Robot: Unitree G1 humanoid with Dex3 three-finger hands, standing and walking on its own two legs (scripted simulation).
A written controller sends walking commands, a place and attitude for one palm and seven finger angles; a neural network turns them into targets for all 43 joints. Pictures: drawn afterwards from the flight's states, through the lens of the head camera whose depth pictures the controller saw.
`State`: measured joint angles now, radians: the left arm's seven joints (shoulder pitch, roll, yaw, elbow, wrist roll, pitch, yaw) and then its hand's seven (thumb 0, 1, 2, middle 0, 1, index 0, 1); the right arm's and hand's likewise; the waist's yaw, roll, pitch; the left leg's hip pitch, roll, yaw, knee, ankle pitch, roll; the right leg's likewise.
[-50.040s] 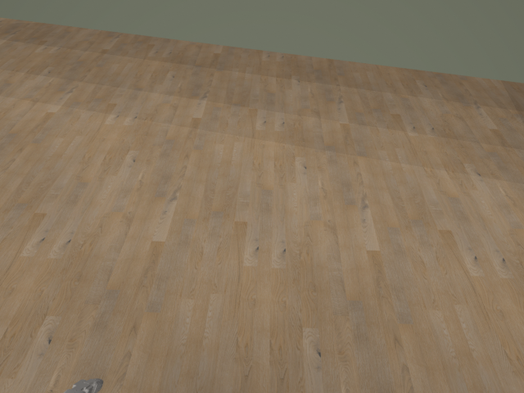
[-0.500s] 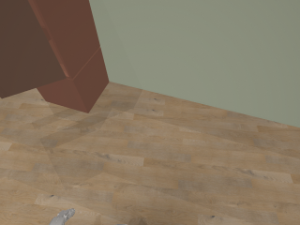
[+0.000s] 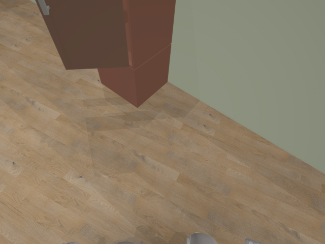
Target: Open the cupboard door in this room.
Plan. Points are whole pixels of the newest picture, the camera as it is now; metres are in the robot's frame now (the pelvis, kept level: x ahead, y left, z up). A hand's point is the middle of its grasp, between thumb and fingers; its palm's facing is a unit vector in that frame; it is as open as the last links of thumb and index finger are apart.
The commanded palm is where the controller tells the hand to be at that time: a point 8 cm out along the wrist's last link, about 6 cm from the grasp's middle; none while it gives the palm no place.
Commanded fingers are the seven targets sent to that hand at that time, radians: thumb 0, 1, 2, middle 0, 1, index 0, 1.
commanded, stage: turn to face it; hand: left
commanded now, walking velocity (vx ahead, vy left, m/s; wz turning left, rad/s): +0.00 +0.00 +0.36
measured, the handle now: out of the picture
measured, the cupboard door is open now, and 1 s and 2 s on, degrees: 46 46 46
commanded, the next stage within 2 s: take the last steps up to it in 0.30 s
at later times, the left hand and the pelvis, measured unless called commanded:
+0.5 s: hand out of the picture +0.01 +0.16 -0.17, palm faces +0.23 -0.95 -0.18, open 7.4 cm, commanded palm none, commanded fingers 0.00 0.90 0.90 -0.20 -0.30 -0.20 -0.30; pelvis +0.02 -0.03 +0.00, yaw +11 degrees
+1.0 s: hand (89, 238) +0.14 +0.20 -0.16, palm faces +0.32 -0.92 -0.22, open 7.4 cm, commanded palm none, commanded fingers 0.00 0.90 0.90 -0.20 -0.30 -0.20 -0.30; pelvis +0.12 +0.00 +0.00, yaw +18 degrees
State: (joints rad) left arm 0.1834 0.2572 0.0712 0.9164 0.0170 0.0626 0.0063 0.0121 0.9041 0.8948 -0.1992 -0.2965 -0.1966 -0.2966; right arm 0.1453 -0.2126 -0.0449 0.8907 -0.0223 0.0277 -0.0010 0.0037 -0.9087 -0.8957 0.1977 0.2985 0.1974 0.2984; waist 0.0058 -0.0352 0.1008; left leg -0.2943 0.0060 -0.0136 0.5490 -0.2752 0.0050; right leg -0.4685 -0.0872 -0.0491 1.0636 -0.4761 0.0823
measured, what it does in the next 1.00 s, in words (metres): walks ahead, turning left: right foot, then left foot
